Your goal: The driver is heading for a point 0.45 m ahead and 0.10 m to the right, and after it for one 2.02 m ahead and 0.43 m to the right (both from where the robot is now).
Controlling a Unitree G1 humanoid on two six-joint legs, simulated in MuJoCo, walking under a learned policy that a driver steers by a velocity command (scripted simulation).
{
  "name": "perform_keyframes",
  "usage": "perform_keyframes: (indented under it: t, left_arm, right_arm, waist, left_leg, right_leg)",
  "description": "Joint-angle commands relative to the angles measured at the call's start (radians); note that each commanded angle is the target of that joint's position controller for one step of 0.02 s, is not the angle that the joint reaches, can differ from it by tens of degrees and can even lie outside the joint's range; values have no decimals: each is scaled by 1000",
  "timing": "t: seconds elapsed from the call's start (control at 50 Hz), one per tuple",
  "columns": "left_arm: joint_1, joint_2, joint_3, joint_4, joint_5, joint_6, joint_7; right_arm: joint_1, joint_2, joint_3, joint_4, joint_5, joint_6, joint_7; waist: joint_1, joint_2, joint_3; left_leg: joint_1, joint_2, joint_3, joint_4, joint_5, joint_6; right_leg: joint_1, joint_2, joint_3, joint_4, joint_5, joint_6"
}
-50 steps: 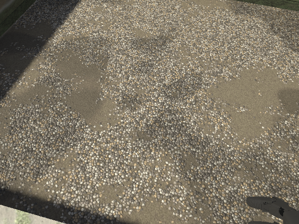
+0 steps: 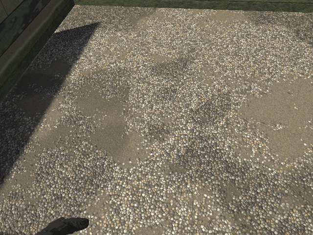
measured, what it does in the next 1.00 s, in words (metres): steps on the spot, turning right: left foot, then right foot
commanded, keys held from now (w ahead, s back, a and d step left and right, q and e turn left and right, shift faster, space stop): e+shift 0.50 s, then shift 0.20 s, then q+shift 0.30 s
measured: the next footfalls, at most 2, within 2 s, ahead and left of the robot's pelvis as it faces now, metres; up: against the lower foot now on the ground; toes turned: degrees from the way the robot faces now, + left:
left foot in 0.24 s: +0.12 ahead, +0.11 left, +0.00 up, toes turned -19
right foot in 0.64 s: -0.10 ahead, -0.08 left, +0.00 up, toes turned -34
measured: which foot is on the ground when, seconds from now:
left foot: up 0.00-0.22, down 0.24-0.62, up 0.64-1.00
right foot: down 0.00-0.24, up 0.26-0.62, down 0.64-1.00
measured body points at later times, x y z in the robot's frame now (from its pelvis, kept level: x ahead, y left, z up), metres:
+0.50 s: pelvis -0.04 +0.04 +0.03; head -0.03 +0.04 +0.48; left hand +0.26 +0.22 -0.04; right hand -0.04 -0.25 -0.07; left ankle +0.08 +0.12 -0.70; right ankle -0.10 -0.07 -0.59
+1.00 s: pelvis -0.09 +0.02 +0.02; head -0.07 +0.00 +0.47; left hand +0.15 +0.14 -0.09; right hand -0.15 -0.25 -0.10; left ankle -0.02 +0.15 -0.65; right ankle -0.13 -0.06 -0.70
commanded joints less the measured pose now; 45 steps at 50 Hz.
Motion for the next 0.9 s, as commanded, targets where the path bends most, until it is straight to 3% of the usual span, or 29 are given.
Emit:
perform_keyframes:
  t: [0.02,0.06,0.08,0.1,0.14,0.18,0.22,0.24,0.26,0.28,0.3,0.32,0.34,0.38,0.46,0.52,0.54,0.58,0.6,0.62,0.64,0.66,0.68,0.72,0.74,0.76,0.78,0.82,0.9]
  left_arm:
    - [-55,170,56,-93,5,17,27]
    - [-86,155,46,-103,4,11,21]
    - [-64,164,51,-90,4,9,19]
    - [-71,164,51,-88,8,16,23]
    - [-73,193,65,-85,19,27,21]
    - [-74,207,72,-83,28,38,18]
    - [-130,221,79,-94,18,49,14]
    - [-129,190,75,-99,0,48,14]
    - [-109,126,65,-123,-45,45,14]
    - [-106,208,86,-98,-14,22,16]
    - [-95,245,102,-69,-2,8,22]
    - [-76,225,99,-53,-12,8,21]
    - [-60,227,100,-39,-9,22,15]
    - [44,243,111,9,-2,51,9]
    - [23,219,91,5,-21,90,0]
    - [-5,193,69,-23,-21,87,-7]
    - [7,177,59,-14,-15,87,-12]
    - [52,169,54,11,-25,76,-9]
    - [137,157,51,47,-22,69,-11]
    - [295,130,41,107,-25,53,9]
    - [361,237,66,105,-1,46,24]
    - [321,339,84,89,37,26,14]
    - [207,329,77,48,58,0,16]
    - [79,205,35,56,33,-17,30]
    - [29,132,9,69,17,-21,25]
    - [38,68,-13,92,11,-25,21]
    - [52,51,-19,102,7,-30,21]
    - [72,83,-6,104,5,-33,30]
    - [167,124,29,117,15,-10,71]
  right_arm:
    - [-107,-88,-16,-139,-7,-16,-16]
    - [-58,-79,-15,-106,-32,6,0]
    - [-66,-81,-16,-103,-31,16,8]
    - [-114,-55,-3,-122,-21,23,18]
    - [-125,-44,9,-119,-12,23,30]
    - [-110,-42,17,-107,-18,21,36]
    - [27,-31,19,-64,-7,9,43]
    - [137,-33,15,-32,-12,4,36]
    - [158,-135,-10,-47,-18,2,29]
    - [145,-179,-26,-73,-14,1,19]
    - [86,-134,-9,-85,-7,-7,18]
    - [10,-96,4,-89,-9,-10,22]
    - [-59,-87,8,-99,-7,-13,20]
    - [-73,-69,5,-98,0,-24,34]
    - [-14,-77,-2,-83,-5,-25,48]
    - [19,-116,-22,-70,-5,-15,52]
    - [-4,-126,-32,-80,-4,-18,63]
    - [6,-139,-44,-76,-1,-11,71]
    - [9,-137,-49,-67,7,1,70]
    - [41,-136,-59,-34,56,25,29]
    - [48,-69,-39,-52,56,28,23]
    - [-117,-57,-27,-139,48,5,20]
    - [-160,-90,-37,-149,64,-4,13]
    - [-22,-83,-47,-60,36,22,-1]
    - [92,-72,-53,8,29,43,-5]
    - [170,-63,-53,55,36,57,2]
    - [215,-67,-54,68,47,63,8]
    - [139,-83,-50,20,45,64,13]
    - [37,-60,-23,-51,51,55,24]
  waist:
    - [-17,-173,-62]
    - [-23,-193,-90]
    - [-13,-159,-98]
    - [-9,-124,-92]
    - [11,-134,-92]
    - [28,-168,-99]
    - [-33,-164,-94]
    - [-65,-79,-124]
    - [-79,218,-169]
    - [-84,185,-108]
    - [-39,100,-86]
    - [4,87,-88]
    - [39,82,-81]
    - [77,60,-101]
    - [58,41,-102]
    - [31,90,-89]
    - [34,105,-108]
    - [28,140,-125]
    - [58,108,-127]
    - [52,47,-33]
    - [50,-279,-5]
    - [86,-378,31]
    - [51,-287,57]
    - [-34,-194,34]
    - [-69,-174,13]
    - [-78,-165,-17]
    - [-84,-138,-29]
    - [-49,-119,-25]
    - [48,-167,-60]
  left_leg:
    - [-206,-12,-65,18,73,-46]
    - [-71,-22,-37,-14,115,-30]
    - [-56,-23,-54,-42,139,-22]
    - [-9,-38,-67,-137,165,-17]
    - [51,-72,-64,-271,154,5]
    - [133,-102,-66,-362,122,23]
    - [392,-91,-76,-574,156,65]
    - [636,3,-116,-661,185,105]
    - [755,280,-401,-745,268,207]
    - [553,386,-539,-812,425,293]
    - [402,379,-497,-839,513,331]
    - [352,320,-417,-882,328,323]
    - [312,277,-335,-905,267,306]
    - [282,222,-195,-876,339,292]
    - [316,245,-82,-845,281,273]
    - [290,271,-27,-842,106,243]
    - [238,271,0,-808,71,221]
    - [225,264,7,-770,-21,202]
    - [185,240,37,-709,-52,174]
    - [75,218,30,-643,-86,161]
    - [-174,106,133,-210,-106,69]
    - [-300,-7,2,-25,-222,61]
    - [-272,-2,-97,86,-165,67]
    - [-215,2,-140,176,4,72]
    - [-146,-11,-166,194,77,64]
    - [-68,-42,-198,216,126,58]
    - [-21,-55,-219,218,151,53]
    - [-65,-56,-206,149,169,48]
    - [-161,-10,-155,-5,81,34]
  right_leg:
    - [115,-213,366,-327,728,-194]
    - [41,-170,377,-360,644,-155]
    - [51,-157,390,-370,551,-147]
    - [35,-118,379,-369,444,-127]
    - [49,-96,413,-391,263,-119]
    - [49,-92,473,-400,183,-123]
    - [-79,-74,509,-373,86,-82]
    - [-242,-34,449,-263,-125,-29]
    - [-429,132,189,99,-346,46]
    - [-441,126,132,349,-285,84]
    - [-360,88,133,450,-196,97]
    - [-314,48,111,491,-111,109]
    - [-294,35,94,544,-43,120]
    - [-241,14,40,650,23,134]
    - [-251,-34,20,567,27,141]
    - [-149,-79,-9,256,-43,114]
    - [-36,-65,-58,143,-93,96]
    - [88,-40,-106,-83,-109,58]
    - [196,-16,-140,-240,2,41]
    - [229,-7,-104,-358,5,-9]
    - [338,-234,298,-400,255,-102]
    - [148,-400,597,-546,341,-280]
    - [60,-409,591,-605,173,-304]
    - [36,-295,383,-545,31,-167]
    - [14,-253,289,-504,100,-133]
    - [3,-230,218,-482,163,-122]
    - [12,-246,185,-474,189,-128]
    - [118,-274,165,-444,241,-140]
    - [337,-348,173,-374,440,-169]
Velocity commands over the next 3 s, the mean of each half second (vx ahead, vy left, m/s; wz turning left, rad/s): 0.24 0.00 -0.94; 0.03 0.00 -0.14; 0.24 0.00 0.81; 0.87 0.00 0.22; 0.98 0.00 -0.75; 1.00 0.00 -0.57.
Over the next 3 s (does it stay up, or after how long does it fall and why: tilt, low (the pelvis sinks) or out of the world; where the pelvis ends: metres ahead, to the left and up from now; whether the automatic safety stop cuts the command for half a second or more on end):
stays up -0.07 0.00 0.00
